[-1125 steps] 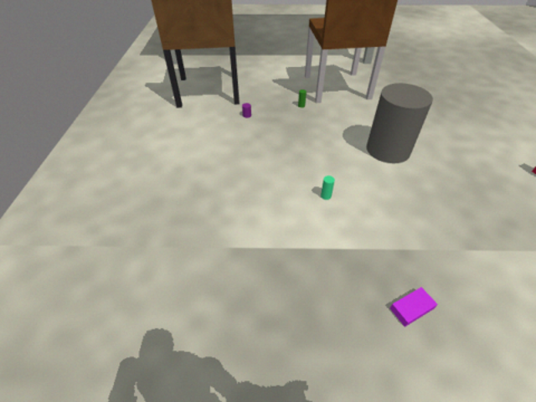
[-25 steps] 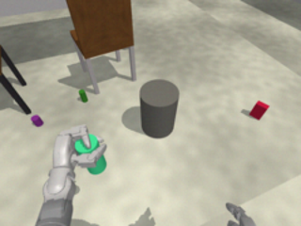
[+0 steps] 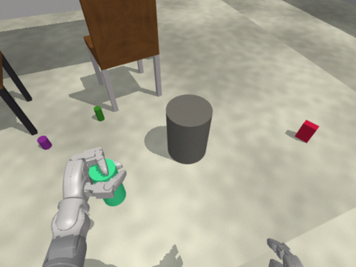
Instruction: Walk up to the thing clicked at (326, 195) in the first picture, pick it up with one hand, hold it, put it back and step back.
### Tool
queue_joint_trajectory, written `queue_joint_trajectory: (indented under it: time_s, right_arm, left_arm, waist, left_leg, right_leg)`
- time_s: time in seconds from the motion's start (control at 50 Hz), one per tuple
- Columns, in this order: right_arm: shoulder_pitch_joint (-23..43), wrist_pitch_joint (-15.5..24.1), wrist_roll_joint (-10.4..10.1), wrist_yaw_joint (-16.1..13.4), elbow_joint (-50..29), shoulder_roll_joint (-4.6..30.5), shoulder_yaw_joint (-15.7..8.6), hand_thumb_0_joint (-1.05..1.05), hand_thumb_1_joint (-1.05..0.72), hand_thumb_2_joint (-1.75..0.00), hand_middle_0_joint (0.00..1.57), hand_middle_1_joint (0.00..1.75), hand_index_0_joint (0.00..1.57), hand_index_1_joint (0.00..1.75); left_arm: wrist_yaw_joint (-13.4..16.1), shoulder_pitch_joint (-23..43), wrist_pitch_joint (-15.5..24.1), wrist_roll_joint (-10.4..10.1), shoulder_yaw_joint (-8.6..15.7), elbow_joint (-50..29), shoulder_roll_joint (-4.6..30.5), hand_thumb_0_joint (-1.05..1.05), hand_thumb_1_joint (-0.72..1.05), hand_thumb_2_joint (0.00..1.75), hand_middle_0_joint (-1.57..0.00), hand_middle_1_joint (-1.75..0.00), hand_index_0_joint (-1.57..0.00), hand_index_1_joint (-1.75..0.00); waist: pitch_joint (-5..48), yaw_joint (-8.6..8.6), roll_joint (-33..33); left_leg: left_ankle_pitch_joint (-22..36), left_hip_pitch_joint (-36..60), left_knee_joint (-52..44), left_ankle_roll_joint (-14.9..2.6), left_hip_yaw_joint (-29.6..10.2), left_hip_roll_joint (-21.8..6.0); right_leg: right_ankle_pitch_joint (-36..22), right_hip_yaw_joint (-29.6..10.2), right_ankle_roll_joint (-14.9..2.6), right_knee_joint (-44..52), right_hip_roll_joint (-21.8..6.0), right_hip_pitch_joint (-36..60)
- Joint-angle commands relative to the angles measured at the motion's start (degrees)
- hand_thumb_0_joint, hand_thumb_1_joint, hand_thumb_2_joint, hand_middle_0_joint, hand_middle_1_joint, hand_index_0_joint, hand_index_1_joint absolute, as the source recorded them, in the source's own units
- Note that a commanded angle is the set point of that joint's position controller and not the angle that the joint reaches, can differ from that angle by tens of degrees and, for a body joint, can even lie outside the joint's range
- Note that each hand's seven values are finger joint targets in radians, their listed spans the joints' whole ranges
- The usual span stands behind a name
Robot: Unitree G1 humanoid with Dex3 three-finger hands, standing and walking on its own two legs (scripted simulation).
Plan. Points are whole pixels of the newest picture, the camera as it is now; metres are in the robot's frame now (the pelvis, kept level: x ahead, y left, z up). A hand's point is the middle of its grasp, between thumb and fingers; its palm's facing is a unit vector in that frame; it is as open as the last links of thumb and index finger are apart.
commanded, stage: hold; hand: left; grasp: from the side
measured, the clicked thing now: (109, 183) +0.32 +0.17 +0.01
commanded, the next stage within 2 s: crouch in 0.98 s
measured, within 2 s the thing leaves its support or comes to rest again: neither
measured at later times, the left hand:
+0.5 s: hand (108, 171) +0.33 +0.16 +0.06, palm faces +0.08 -1.00 -0.02, open 5.1 cm
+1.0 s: hand (110, 172) +0.32 +0.16 +0.06, palm faces +0.08 -1.00 -0.02, open 5.1 cm
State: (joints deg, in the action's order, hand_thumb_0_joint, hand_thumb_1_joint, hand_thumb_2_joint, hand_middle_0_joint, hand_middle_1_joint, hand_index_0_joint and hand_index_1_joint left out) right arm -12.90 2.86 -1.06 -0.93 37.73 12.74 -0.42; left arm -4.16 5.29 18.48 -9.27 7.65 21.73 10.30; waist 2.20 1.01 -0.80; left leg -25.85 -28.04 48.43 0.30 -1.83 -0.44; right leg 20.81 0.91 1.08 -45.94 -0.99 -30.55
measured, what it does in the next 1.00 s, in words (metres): stands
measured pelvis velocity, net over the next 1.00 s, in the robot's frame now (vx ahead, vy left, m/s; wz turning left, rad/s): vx -0.01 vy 0.00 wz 0.00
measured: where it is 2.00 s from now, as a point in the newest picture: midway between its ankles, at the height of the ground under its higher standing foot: outside the picture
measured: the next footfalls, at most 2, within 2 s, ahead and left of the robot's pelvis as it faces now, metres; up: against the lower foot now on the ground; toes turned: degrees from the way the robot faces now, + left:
none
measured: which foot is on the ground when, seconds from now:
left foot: down 0.00-1.00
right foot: down 0.00-1.00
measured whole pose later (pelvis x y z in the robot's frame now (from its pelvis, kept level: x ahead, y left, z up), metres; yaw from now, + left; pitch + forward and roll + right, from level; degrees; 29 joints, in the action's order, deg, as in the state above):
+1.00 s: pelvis -0.01 +0.00 +0.00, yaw +0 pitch +5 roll -1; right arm -13.5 2.9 -0.9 -1.0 38.2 12.8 -0.2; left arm -2.9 7.6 19.0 -9.0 7.4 24.3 10.4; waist 2.0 1.4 -0.9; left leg -25.2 -28.5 48.4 0.4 -1.9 -0.6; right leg 20.1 0.9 1.0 -45.8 -0.8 -31.0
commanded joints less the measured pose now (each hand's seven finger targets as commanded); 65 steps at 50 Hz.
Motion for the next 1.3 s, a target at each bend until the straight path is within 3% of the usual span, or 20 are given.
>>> queue_joint_trajectory:
  time_s: [0.0,0.04,0.08,0.22,0.38,0.42,0.46,0.48,0.52,0.58,0.64,0.7,0.72,0.82,0.84,0.9,1.06,1.12,1.22,1.28]
  right_arm:
    - [2.3,2.4,0.0,-0.5,-7.7,7.6,-3.0,0.0,-0.91,-0.9,0.2,0.3,0.2,0.3]
    - [2.9,2.3,0.0,-0.7,-8.1,7.3,-2.7,0.0,-0.91,-0.9,0.2,0.3,0.2,0.3]
    - [2.8,2.5,0.1,-0.7,-8.1,7.3,-2.7,0.0,-0.91,-0.9,0.2,0.3,0.2,0.3]
    - [2.0,2.5,0.2,-0.8,-7.4,7.5,-2.8,0.0,-0.91,-0.9,0.2,0.3,0.2,0.3]
    - [1.4,2.1,0.0,-0.6,-7.0,7.7,-3.0,0.0,-0.91,-0.9,0.2,0.3,0.2,0.3]
    - [2.1,2.4,0.0,-0.5,-7.9,7.8,-3.2,0.0,-0.92,-0.9,0.2,0.3,0.2,0.3]
    - [1.5,2.3,0.2,-0.4,-7.0,7.8,-3.1,0.0,-0.92,-0.91,0.2,0.3,0.2,0.3]
    - [2.2,2.4,0.0,-0.3,-8.0,7.8,-3.3,0.0,-0.92,-0.91,0.2,0.3,0.2,0.3]
    - [1.4,2.3,0.2,-0.4,-7.6,7.7,-3.1,0.0,-0.92,-0.91,0.2,0.3,0.2,0.3]
    - [1.7,2.3,0.1,-0.4,-7.9,7.5,-3.1,0.0,-0.91,-0.91,0.2,0.3,0.2,0.3]
    - [1.7,2.3,0.2,-0.4,-6.9,7.6,-3.0,0.0,-0.91,-0.9,0.2,0.3,0.2,0.3]
    - [1.8,2.3,0.2,-0.6,-6.8,7.6,-2.8,0.0,-0.91,-0.9,0.2,0.3,0.2,0.3]
    - [2.3,2.4,0.3,-0.4,-7.0,7.3,-2.7,0.0,-0.91,-0.9,0.2,0.3,0.2,0.3]
    - [2.3,2.5,0.2,-0.6,-7.7,7.6,-2.9,0.0,-0.91,-0.9,0.2,0.3,0.2,0.3]
    - [2.2,2.4,0.2,-0.6,-7.3,7.3,-2.6,0.0,-0.92,-0.91,0.2,0.3,0.2,0.3]
    - [3.0,2.6,0.1,-0.8,-8.1,7.3,-2.5,0.0,-0.92,-0.9,0.2,0.3,0.2,0.3]
    - [1.6,2.7,0.2,-0.9,-7.0,7.2,-2.6,0.0,-0.92,-0.91,0.2,0.3,0.2,0.3]
    - [2.1,2.6,0.2,-0.9,-6.6,7.5,-2.8,0.0,-0.87,-0.9,0.2,0.3,0.2,0.3]
    - [0.9,2.6,0.7,0.1,-5.9,7.7,-3.3,0.0,-0.87,-0.9,0.2,0.3,0.2,0.3]
    - [0.7,2.8,1.0,0.6,-5.4,7.7,-3.7,0.0,-0.87,-0.9,0.2,0.3,0.2,0.3]
  left_arm:
    - [0.3,14.6,4.4,-1.2,2.1,-12.1,5.8,0.0,0.46,1.22,-1.33,-1.4,-1.34,-1.4]
    - [0.4,15.7,4.5,-1.2,3.4,-13.2,7.7,0.0,0.46,1.2,-1.31,-1.38,-1.32,-1.37]
    - [0.3,15.3,4.5,-1.1,2.0,-12.4,6.0,0.0,0.47,1.21,-1.31,-1.38,-1.32,-1.38]
    - [0.8,18.9,5.3,-0.9,3.3,-16.1,8.6,0.0,0.48,1.22,-1.32,-1.39,-1.33,-1.38]
    - [0.8,15.5,4.0,-1.0,1.6,-10.0,5.4,0.0,0.46,1.22,-1.31,-1.39,-1.32,-1.38]
    - [0.7,18.7,4.7,-1.0,3.1,-15.2,8.0,0.0,0.46,1.21,-1.32,-1.39,-1.33,-1.39]
    - [0.7,16.7,4.1,-0.6,1.2,-8.7,5.5,0.0,0.43,1.21,-1.32,-1.39,-1.33,-1.39]
    - [0.9,17.0,4.6,-0.8,3.1,-13.1,7.5,0.0,0.43,1.21,-1.32,-1.38,-1.32,-1.38]
    - [0.7,15.6,4.5,-0.9,2.4,-10.4,6.3,0.0,0.45,1.21,-1.31,-1.38,-1.31,-1.37]
    - [1.1,18.3,5.1,-0.7,2.9,-14.9,7.6,0.0,0.47,1.22,-1.3,-1.37,-1.3,-1.37]
    - [1.0,17.2,4.9,-0.4,1.2,-9.9,5.6,0.0,0.48,1.21,-1.3,-1.37,-1.31,-1.37]
    - [1.2,19.2,5.0,-0.3,3.3,-11.9,8.5,0.0,0.47,1.2,-1.3,-1.36,-1.3,-1.36]
    - [1.2,18.2,4.8,-0.3,1.8,-10.1,6.2,0.0,0.47,1.19,-1.3,-1.36,-1.3,-1.36]
    - [1.3,21.6,5.5,-0.5,3.2,-14.8,8.9,0.0,0.48,1.22,-1.31,-1.39,-1.32,-1.38]
    - [1.3,18.9,4.9,-0.3,1.4,-9.6,6.4,0.0,0.48,1.21,-1.31,-1.38,-1.32,-1.38]
    - [1.6,17.4,4.5,-0.7,2.5,-9.6,6.9,0.0,0.45,1.19,-1.3,-1.37,-1.31,-1.36]
    - [2.0,20.2,4.8,-0.5,2.9,-13.6,8.0,0.0,0.47,1.24,-1.35,-1.41,-1.35,-1.41]
    - [1.9,17.2,4.2,0.2,2.1,-8.6,6.7,0.0,0.51,1.21,-1.34,-1.36,-1.35,-1.35]
    - [2.9,16.9,5.6,0.1,1.1,-5.8,3.8,0.0,0.48,1.2,-1.35,-1.37,-1.36,-1.36]
    - [3.4,18.5,7.7,0.6,3.0,-2.3,5.0,0.0,0.46,1.2,-1.33,-1.35,-1.34,-1.35]
  waist:
    - [13.2,0.23,1.2]
    - [14.5,-0.14,0.7]
    - [13.6,0.3,1.5]
    - [16.7,0.12,-1.4]
    - [12.7,0.26,1.0]
    - [16.8,-0.45,-1.7]
    - [12.1,0.96,1.2]
    - [15.3,-0.53,-0.5]
    - [15.4,0.49,1.5]
    - [16.7,-0.49,-0.7]
    - [13.3,1.02,1.5]
    - [13.1,-0.01,-0.8]
    - [12.4,0.31,-0.4]
    - [16.9,-0.51,-2.2]
    - [14.2,0.6,1.0]
    - [13.2,0.03,2.0]
    - [16.5,0.02,0.0]
    - [11.3,0.71,1.1]
    - [12.3,0.8,0.3]
    - [12.0,1.07,1.2]
  left_leg:
    - [15.3,2.2,-7.9,-0.09,0.3,0.3]
    - [14.3,2.5,-7.4,-0.45,1.1,0.7]
    - [12.8,1.7,-7.7,-0.53,0.9,0.6]
    - [18.0,4.1,-7.1,-0.03,0.8,0.5]
    - [16.2,2.1,-8.1,0.1,0.2,0.1]
    - [17.8,4.3,-7.9,0.19,0.5,0.3]
    - [16.3,1.7,-7.6,-0.04,0.3,0.1]
    - [16.6,2.8,-7.7,0.02,0.4,0.3]
    - [17.2,2.7,-7.2,-0.17,0.5,0.3]
    - [15.9,3.3,-7.7,-0.03,0.8,0.4]
    - [14.0,1.9,-7.7,-0.29,0.6,0.3]
    - [12.1,1.5,-8.5,-0.18,0.5,0.3]
    - [11.1,1.2,-8.5,-0.21,0.7,0.4]
    - [13.5,3.3,-8.0,-0.09,0.7,0.5]
    - [11.9,1.7,-7.8,-0.46,0.9,0.6]
    - [9.5,0.5,-8.2,-0.75,1.3,0.9]
    - [14.8,3.2,-7.4,-0.56,1.4,0.8]
    - [12.4,1.2,-8.2,-0.52,1.0,0.5]
    - [14.2,-0.5,-6.8,0.17,0.1,0.1]
    - [12.6,-4.0,-4.1,-0.06,-0.2,0.1]
  right_leg:
    - [-13.2,1.7,-1.69,4.9,1.4,8.9]
    - [-13.3,1.2,-1.34,5.9,1.1,9.6]
    - [-12.1,1.3,-1.33,5.9,1.2,9.2]
    - [-16.3,1.3,-1.67,4.7,1.1,10.4]
    - [-13.8,1.9,-1.86,4.8,1.4,8.8]
    - [-15.2,1.6,-1.89,4.6,1.2,10.1]
    - [-14.1,1.8,-1.79,4.8,1.4,8.0]
    - [-14.5,1.6,-1.78,4.8,1.1,9.2]
    - [-15.2,1.7,-1.67,4.7,1.2,9.7]
    - [-14.2,1.5,-1.8,4.9,1.2,9.8]
    - [-12.7,1.6,-1.65,5.1,1.3,8.1]
    - [-10.7,1.5,-1.81,5.4,1.2,8.1]
    - [-9.9,1.5,-1.77,5.6,1.3,7.7]
    - [-12.0,1.3,-1.83,5.3,1.1,9.7]
    - [-11.0,1.3,-1.6,6.0,1.2,9.1]
    - [-9.0,1.1,-1.32,7.1,1.0,9.2]
    - [-14.3,1.0,-1.43,6.0,1.0,10.9]
    - [-11.6,1.4,-1.5,6.2,1.2,7.6]
    - [-12.0,1.9,-2.13,3.1,1.5,5.2]
    - [-10.6,1.7,-2.05,1.0,1.4,1.5]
